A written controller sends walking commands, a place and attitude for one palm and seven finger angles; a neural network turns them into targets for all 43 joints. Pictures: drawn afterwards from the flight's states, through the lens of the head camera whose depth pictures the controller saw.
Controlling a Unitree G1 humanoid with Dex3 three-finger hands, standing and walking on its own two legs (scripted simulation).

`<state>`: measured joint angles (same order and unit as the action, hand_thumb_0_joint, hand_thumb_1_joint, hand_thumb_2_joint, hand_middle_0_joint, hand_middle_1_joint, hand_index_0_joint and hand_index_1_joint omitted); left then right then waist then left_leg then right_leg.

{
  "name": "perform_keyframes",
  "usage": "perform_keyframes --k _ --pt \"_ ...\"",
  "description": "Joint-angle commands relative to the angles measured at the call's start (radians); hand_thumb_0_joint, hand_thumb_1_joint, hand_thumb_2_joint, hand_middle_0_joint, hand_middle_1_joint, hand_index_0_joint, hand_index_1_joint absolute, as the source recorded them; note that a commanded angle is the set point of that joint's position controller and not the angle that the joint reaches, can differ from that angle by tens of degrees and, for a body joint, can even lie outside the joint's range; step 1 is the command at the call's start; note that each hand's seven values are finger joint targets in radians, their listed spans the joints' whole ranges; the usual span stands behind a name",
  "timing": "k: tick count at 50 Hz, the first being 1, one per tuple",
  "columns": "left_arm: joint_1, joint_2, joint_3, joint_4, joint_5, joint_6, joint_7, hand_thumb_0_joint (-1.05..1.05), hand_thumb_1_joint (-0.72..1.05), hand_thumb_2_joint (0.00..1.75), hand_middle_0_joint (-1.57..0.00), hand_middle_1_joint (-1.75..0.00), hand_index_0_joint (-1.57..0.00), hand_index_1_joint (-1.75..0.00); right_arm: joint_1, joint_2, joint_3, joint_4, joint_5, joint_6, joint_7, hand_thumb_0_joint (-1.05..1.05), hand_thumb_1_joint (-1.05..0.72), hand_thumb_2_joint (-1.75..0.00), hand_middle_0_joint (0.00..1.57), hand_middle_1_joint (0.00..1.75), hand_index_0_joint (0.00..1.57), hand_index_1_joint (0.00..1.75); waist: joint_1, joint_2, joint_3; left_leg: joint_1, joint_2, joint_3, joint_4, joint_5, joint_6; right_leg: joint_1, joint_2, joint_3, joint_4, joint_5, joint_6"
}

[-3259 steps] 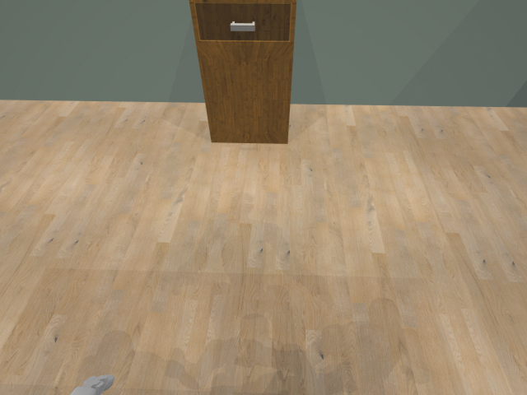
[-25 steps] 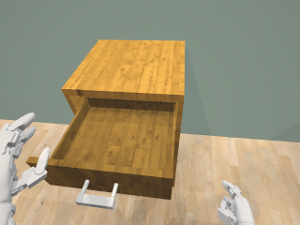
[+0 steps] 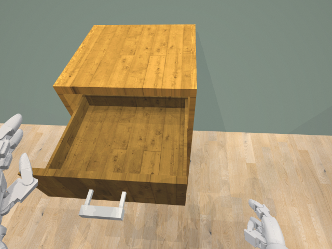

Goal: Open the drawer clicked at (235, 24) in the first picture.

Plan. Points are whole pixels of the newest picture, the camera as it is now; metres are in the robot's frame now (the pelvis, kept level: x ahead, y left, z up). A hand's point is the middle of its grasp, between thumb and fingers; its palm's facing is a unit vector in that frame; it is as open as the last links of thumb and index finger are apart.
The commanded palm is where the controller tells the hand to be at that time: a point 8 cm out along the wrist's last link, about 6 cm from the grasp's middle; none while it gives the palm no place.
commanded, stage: step back with the hand held close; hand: left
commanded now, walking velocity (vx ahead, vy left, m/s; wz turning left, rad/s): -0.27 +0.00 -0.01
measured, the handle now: (104, 203) +0.24 +0.19 -0.07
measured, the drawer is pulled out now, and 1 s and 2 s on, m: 0.30 0.30 0.30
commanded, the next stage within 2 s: stop stepping back and stand still in 1.12 s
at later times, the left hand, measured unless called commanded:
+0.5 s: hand (7, 227) +0.13 +0.24 +0.16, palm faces +0.38 -0.81 -0.45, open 7.5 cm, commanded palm +0.07 +0.29 +0.18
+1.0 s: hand out of the picture +0.06 +0.19 +0.16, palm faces +0.19 -0.83 -0.52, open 7.5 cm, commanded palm -0.02 +0.26 +0.18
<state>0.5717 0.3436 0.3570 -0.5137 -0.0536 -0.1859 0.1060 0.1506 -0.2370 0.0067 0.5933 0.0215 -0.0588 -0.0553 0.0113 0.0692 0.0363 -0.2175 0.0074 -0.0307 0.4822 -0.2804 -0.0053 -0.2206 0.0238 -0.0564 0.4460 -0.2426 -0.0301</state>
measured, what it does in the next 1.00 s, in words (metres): walks backwards: right foot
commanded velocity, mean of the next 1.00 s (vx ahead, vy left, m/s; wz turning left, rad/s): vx -0.33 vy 0.00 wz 0.00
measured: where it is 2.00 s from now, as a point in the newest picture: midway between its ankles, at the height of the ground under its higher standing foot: outside the picture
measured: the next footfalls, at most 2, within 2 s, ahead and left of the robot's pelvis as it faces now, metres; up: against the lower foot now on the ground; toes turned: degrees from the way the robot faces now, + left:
right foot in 0.84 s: -0.12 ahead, -0.12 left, +0.00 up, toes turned -4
left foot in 1.22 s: -0.18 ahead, +0.11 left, +0.00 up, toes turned +1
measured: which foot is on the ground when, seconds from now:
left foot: down 0.00-0.94, up 0.96-1.00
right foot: down 0.00-0.64, up 0.66-0.82, down 0.84-1.00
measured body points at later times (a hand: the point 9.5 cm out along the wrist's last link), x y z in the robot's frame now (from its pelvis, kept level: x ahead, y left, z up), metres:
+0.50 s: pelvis -0.06 +0.01 -0.01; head -0.03 +0.01 +0.44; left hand +0.10 +0.29 +0.18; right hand +0.14 -0.20 -0.09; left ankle -0.02 +0.12 -0.74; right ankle -0.01 -0.10 -0.74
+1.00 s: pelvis -0.15 -0.02 +0.00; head -0.09 -0.02 +0.44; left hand +0.05 +0.23 +0.19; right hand +0.04 -0.24 -0.10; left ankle -0.11 +0.11 -0.71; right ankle -0.16 -0.12 -0.74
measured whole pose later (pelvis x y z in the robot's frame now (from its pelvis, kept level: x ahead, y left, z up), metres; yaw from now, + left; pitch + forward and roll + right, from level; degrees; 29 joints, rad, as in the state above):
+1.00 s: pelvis -0.15 -0.02 +0.00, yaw -2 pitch +3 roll -1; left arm 0.63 0.42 0.37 -0.64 -0.06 -0.24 0.09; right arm 0.09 -0.18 0.00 0.59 0.02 -0.07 -0.03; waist -0.02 0.02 0.08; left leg -0.51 0.04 -0.02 0.79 -0.33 -0.03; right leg -0.30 0.03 -0.06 0.50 -0.26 -0.04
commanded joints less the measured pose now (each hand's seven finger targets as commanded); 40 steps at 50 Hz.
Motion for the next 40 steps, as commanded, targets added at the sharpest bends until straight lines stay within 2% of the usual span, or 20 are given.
perform_keyframes --k 1,3,6,9,13,16,19,21,24,26,27,29,30,31,32,33,34,35,38,40 --pt "0.090 0.193 0.136 -0.235 0.003 -0.055 0.027 0.00 0.90 0.90 -0.20 -0.30 -0.20 -0.30 -0.108 -0.098 -0.059 -0.183 0.008 -0.024 -0.011 0.00 -0.90 -0.90 0.20 0.30 0.20 0.30 -0.011 -0.071 -0.221 0.034 0.066 -0.019 0.004 0.385 0.042 0.088 -0.160 0.090 -0.008 0.426 0.009" --pt "0.121 0.197 0.147 -0.266 0.001 -0.059 0.034 0.00 0.90 0.90 -0.20 -0.30 -0.20 -0.30 -0.107 -0.090 -0.062 -0.197 0.010 -0.014 -0.014 0.00 -0.90 -0.90 0.20 0.30 0.20 0.30 -0.011 -0.087 -0.239 0.013 0.076 -0.033 0.005 0.417 0.041 0.098 -0.152 0.078 0.018 0.421 0.010" --pt "0.117 0.239 0.181 -0.333 0.000 -0.063 0.045 0.00 0.90 0.90 -0.20 -0.30 -0.20 -0.30 -0.114 -0.093 -0.065 -0.207 0.008 -0.013 -0.022 0.00 -0.90 -0.90 0.20 0.30 0.20 0.30 -0.008 -0.018 -0.245 -0.022 0.099 -0.069 -0.021 0.425 0.044 0.088 -0.131 0.067 0.053 0.365 0.013" --pt "0.146 0.220 0.177 -0.338 -0.002 -0.063 0.051 0.00 0.90 0.90 -0.20 -0.30 -0.20 -0.30 -0.104 -0.083 -0.063 -0.214 0.003 -0.017 -0.024 0.00 -0.90 -0.90 0.20 0.30 0.20 0.30 -0.003 0.023 -0.230 -0.083 0.127 -0.098 -0.056 0.441 0.051 0.097 -0.097 0.042 0.101 0.284 0.026" --pt "0.149 0.196 0.160 -0.330 -0.002 -0.065 0.052 0.00 0.90 0.90 -0.20 -0.30 -0.20 -0.30 -0.085 -0.085 -0.061 -0.203 -0.008 -0.036 -0.020 0.00 -0.90 -0.90 0.20 0.30 0.20 0.30 -0.003 0.094 -0.192 -0.157 0.169 -0.119 -0.101 0.384 0.065 0.071 -0.079 0.034 0.166 0.094 0.029" --pt "0.110 0.188 0.153 -0.327 0.004 -0.066 0.054 0.00 0.90 0.90 -0.20 -0.30 -0.20 -0.30 -0.072 -0.091 -0.062 -0.193 -0.013 -0.052 -0.019 0.00 -0.90 -0.90 0.20 0.30 0.20 0.30 -0.004 0.099 -0.153 -0.237 0.198 -0.128 -0.127 0.262 0.082 0.070 -0.068 0.035 0.194 -0.013 0.034" --pt "0.078 0.175 0.142 -0.309 0.004 -0.065 0.055 0.00 0.90 0.90 -0.20 -0.30 -0.20 -0.30 -0.060 -0.094 -0.054 -0.193 -0.007 -0.060 -0.018 0.00 -0.90 -0.90 0.20 0.30 0.20 0.30 -0.009 0.034 -0.127 -0.323 0.188 -0.121 -0.098 0.088 0.086 0.095 -0.084 0.064 0.170 0.020 0.033" --pt "0.049 0.181 0.138 -0.306 0.003 -0.061 0.055 0.00 0.90 0.90 -0.20 -0.30 -0.20 -0.30 -0.053 -0.098 -0.056 -0.197 -0.002 -0.061 -0.020 0.00 -0.90 -0.90 0.20 0.30 0.20 0.30 -0.018 -0.049 -0.117 -0.326 0.120 -0.088 -0.023 -0.050 0.065 0.051 -0.126 0.148 0.086 0.082 0.006" --pt "0.013 0.184 0.115 -0.283 0.001 -0.064 0.059 0.00 0.90 0.90 -0.20 -0.30 -0.20 -0.30 -0.032 -0.082 -0.056 -0.173 -0.002 -0.060 -0.013 0.00 -0.90 -0.90 0.20 0.30 0.20 0.30 -0.033 -0.230 -0.098 -0.134 -0.013 -0.009 0.257 -0.152 0.021 -0.229 -0.283 0.337 -0.183 -0.174 -0.070" --pt "-0.008 0.208 0.125 -0.298 0.002 -0.062 0.068 0.00 0.90 0.90 -0.20 -0.30 -0.20 -0.30 -0.042 -0.087 -0.056 -0.159 -0.010 -0.055 -0.014 0.00 -0.90 -0.90 0.20 0.30 0.20 0.30 -0.030 -0.236 -0.119 -0.047 -0.029 0.009 0.401 -0.138 0.011 -0.321 -0.340 0.355 -0.240 -0.235 -0.107" --pt "0.004 0.186 0.107 -0.299 0.004 -0.061 0.067 0.00 0.90 0.90 -0.20 -0.30 -0.20 -0.30 -0.043 -0.072 -0.042 -0.161 -0.014 -0.054 -0.013 0.00 -0.90 -0.90 0.20 0.30 0.20 0.30 -0.031 -0.250 -0.133 -0.049 -0.014 0.000 0.351 -0.137 0.017 -0.275 -0.332 0.283 -0.201 -0.173 -0.100" --pt "0.020 0.199 0.135 -0.299 0.005 -0.058 0.072 0.00 0.90 0.90 -0.20 -0.30 -0.20 -0.30 -0.061 -0.066 -0.031 -0.167 -0.016 -0.049 -0.020 0.00 -0.90 -0.90 0.20 0.30 0.20 0.30 -0.033 -0.175 -0.101 -0.062 0.019 -0.008 0.065 -0.091 0.029 -0.219 -0.245 0.186 -0.106 -0.123 -0.040" --pt "0.028 0.198 0.135 -0.316 0.007 -0.064 0.074 0.00 0.90 0.90 -0.20 -0.30 -0.20 -0.30 -0.074 -0.077 -0.034 -0.172 -0.016 -0.049 -0.027 0.00 -0.90 -0.90 0.20 0.30 0.20 0.30 -0.027 -0.060 -0.080 -0.119 0.069 -0.062 -0.094 -0.075 0.049 -0.170 -0.173 0.147 -0.019 -0.102 -0.005" --pt "0.031 0.218 0.158 -0.338 0.017 -0.074 0.080 0.00 0.90 0.90 -0.20 -0.30 -0.20 -0.30 -0.095 -0.099 -0.047 -0.177 -0.018 -0.053 -0.034 0.00 -0.90 -0.90 0.20 0.30 0.20 0.30 -0.020 0.113 -0.075 -0.201 0.168 -0.178 -0.188 0.010 0.083 -0.105 -0.090 0.096 0.133 -0.040 0.026" --pt "0.044 0.204 0.159 -0.349 0.025 -0.083 0.081 0.00 0.90 0.90 -0.20 -0.30 -0.20 -0.30 -0.089 -0.082 -0.046 -0.185 -0.017 -0.062 -0.028 0.00 -0.90 -0.90 0.20 0.30 0.20 0.30 -0.013 0.171 -0.119 -0.243 0.256 -0.238 -0.174 0.182 0.114 -0.041 -0.058 0.052 0.270 -0.014 0.041" --pt "0.052 0.205 0.157 -0.355 0.014 -0.092 0.073 0.00 0.90 0.90 -0.20 -0.30 -0.20 -0.30 -0.081 -0.073 -0.051 -0.182 -0.018 -0.073 -0.019 0.00 -0.90 -0.90 0.20 0.30 0.20 0.30 -0.011 0.138 -0.172 -0.239 0.274 -0.198 -0.152 0.290 0.116 -0.021 -0.057 0.057 0.334 -0.116 0.040" --pt "0.047 0.224 0.178 -0.393 0.017 -0.101 0.071 0.00 0.90 0.90 -0.20 -0.30 -0.20 -0.30 -0.079 -0.074 -0.055 -0.185 -0.031 -0.082 -0.016 0.00 -0.90 -0.90 0.20 0.30 0.20 0.30 -0.008 0.200 -0.195 -0.245 0.287 -0.202 -0.154 0.342 0.125 -0.029 -0.061 0.059 0.392 -0.169 0.040" --pt "0.068 0.214 0.176 -0.403 0.016 -0.101 0.069 0.00 0.90 0.90 -0.20 -0.30 -0.20 -0.30 -0.066 -0.070 -0.061 -0.179 -0.037 -0.089 -0.012 0.00 -0.90 -0.90 0.20 0.30 0.20 0.30 -0.007 0.186 -0.194 -0.212 0.290 -0.193 -0.129 0.443 0.129 -0.048 -0.051 0.061 0.406 -0.184 0.038" --pt "0.104 0.174 0.139 -0.409 0.004 -0.101 0.055 0.00 0.90 0.90 -0.20 -0.30 -0.20 -0.30 -0.038 -0.080 -0.071 -0.144 -0.032 -0.106 0.004 0.00 -0.90 -0.90 0.20 0.30 0.20 0.30 -0.010 0.120 -0.225 0.010 0.276 -0.145 -0.013 0.782 0.113 -0.112 -0.043 0.037 0.257 -0.121 0.039" --pt "0.107 0.162 0.129 -0.364 -0.001 -0.097 0.044 0.00 0.90 0.90 -0.20 -0.30 -0.20 -0.30 -0.047 -0.089 -0.072 -0.131 -0.024 -0.107 0.011 0.00 -0.90 -0.90 0.20 0.30 0.20 0.30 -0.014 0.099 -0.221 0.078 0.267 -0.135 0.018 0.832 0.102 -0.112 -0.040 0.021 0.133 -0.053 0.042"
